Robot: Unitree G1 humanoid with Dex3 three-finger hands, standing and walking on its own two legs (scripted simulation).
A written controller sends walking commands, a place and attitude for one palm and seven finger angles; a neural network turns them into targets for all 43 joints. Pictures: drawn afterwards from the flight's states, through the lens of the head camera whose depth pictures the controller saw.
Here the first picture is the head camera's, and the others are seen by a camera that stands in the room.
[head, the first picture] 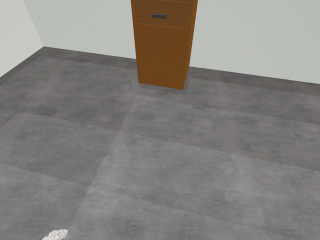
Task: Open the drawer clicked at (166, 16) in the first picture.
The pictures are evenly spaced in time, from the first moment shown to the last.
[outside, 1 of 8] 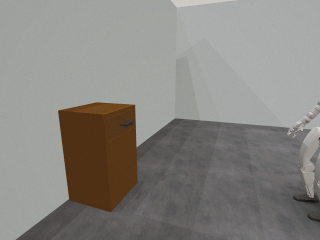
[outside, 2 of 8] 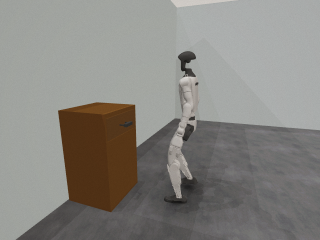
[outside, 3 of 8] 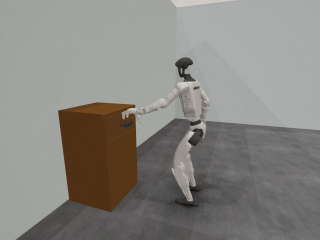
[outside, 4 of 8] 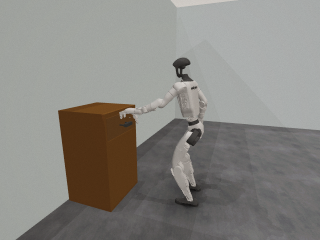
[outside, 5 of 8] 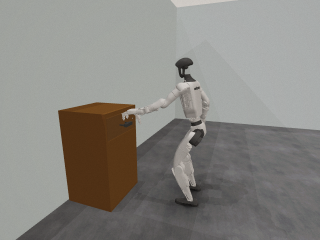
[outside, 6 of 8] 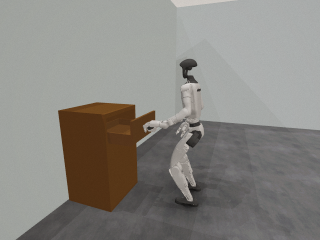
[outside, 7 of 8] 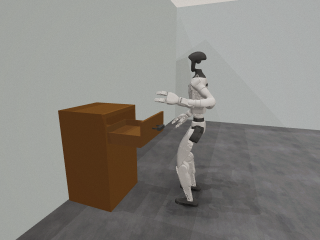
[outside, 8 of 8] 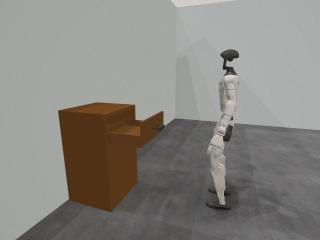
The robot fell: no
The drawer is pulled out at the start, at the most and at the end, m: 0.00 0.30 0.30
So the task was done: yes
